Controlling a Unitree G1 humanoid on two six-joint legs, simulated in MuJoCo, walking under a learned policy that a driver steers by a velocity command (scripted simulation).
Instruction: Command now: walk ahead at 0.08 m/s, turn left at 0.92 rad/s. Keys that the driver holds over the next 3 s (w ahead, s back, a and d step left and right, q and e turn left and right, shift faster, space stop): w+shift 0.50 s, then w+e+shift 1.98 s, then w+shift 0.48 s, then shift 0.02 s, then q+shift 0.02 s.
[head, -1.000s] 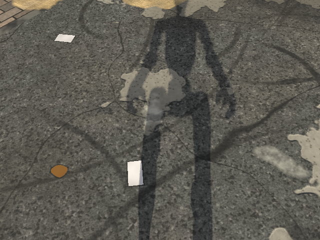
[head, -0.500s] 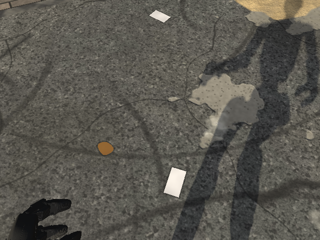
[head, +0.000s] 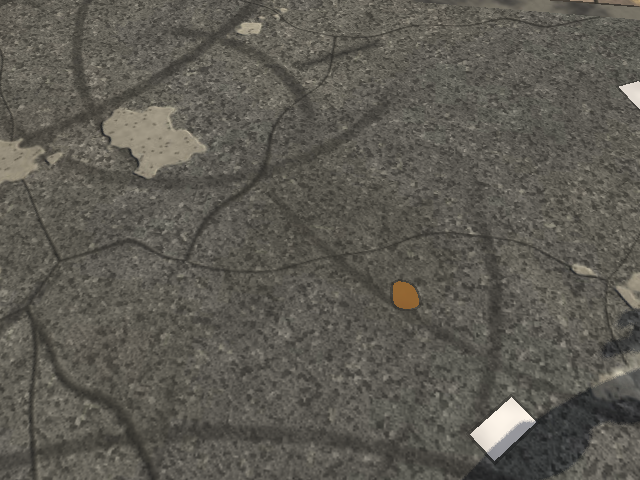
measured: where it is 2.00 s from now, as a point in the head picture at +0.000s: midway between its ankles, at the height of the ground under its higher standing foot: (406, 126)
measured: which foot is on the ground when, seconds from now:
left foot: up 0.00-0.08, down 0.10-0.62, up 0.64-1.00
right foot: down 0.00-0.10, up 0.12-0.58, down 0.60-1.00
